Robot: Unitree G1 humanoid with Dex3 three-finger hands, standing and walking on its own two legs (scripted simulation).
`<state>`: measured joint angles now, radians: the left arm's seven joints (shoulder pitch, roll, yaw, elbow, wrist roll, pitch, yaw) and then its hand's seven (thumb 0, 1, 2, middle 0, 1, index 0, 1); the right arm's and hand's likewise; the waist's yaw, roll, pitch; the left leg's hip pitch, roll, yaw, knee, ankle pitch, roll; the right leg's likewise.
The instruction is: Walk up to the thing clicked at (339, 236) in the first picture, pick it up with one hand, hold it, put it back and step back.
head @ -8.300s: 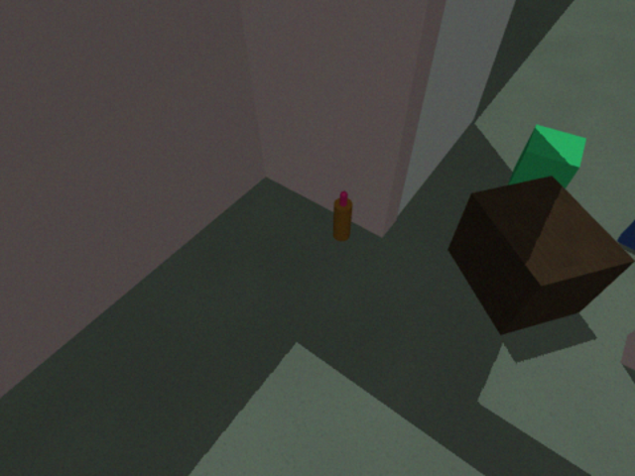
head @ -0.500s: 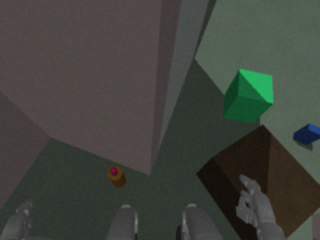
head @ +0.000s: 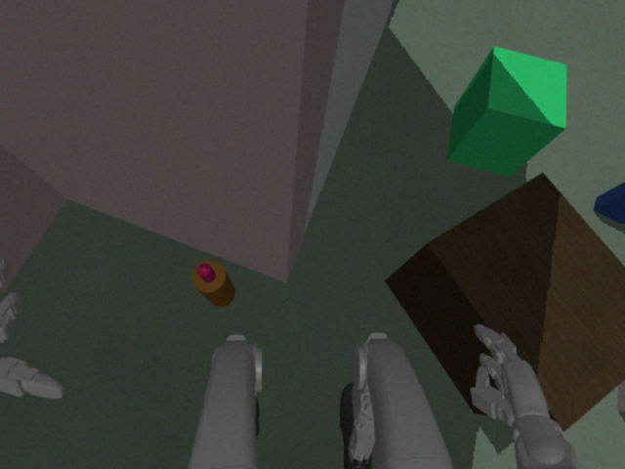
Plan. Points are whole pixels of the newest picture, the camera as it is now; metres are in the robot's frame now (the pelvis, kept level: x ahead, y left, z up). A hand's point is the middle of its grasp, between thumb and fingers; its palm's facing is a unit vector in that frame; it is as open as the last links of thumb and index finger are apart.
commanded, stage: go down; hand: left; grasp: from the side
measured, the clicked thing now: (213, 282) +0.42 +0.20 -0.45
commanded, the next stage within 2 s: none
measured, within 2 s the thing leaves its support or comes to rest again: neither
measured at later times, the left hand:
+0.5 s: hand (35, 308) +0.30 +0.38 -0.12, palm faces +0.16 -0.97 -0.16, open 17.6 cm
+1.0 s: hand (37, 298) +0.32 +0.39 -0.14, palm faces +0.17 -0.98 -0.13, open 17.5 cm
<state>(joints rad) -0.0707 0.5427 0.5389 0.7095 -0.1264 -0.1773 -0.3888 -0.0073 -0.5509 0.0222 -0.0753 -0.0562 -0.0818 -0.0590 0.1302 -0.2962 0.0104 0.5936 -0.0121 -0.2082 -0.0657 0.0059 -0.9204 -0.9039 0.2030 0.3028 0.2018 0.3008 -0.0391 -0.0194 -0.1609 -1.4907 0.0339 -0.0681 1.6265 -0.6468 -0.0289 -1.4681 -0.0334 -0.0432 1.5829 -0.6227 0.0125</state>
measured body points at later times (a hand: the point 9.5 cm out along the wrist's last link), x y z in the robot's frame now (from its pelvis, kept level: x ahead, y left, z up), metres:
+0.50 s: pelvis -0.03 +0.00 -0.09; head +0.17 +0.04 +0.32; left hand +0.29 +0.43 -0.11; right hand +0.15 -0.28 -0.19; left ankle +0.05 +0.13 -0.54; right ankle +0.05 -0.13 -0.54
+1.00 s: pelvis -0.04 +0.00 -0.13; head +0.17 +0.04 +0.27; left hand +0.31 +0.44 -0.13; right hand +0.13 -0.28 -0.24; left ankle +0.04 +0.13 -0.54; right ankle +0.05 -0.13 -0.54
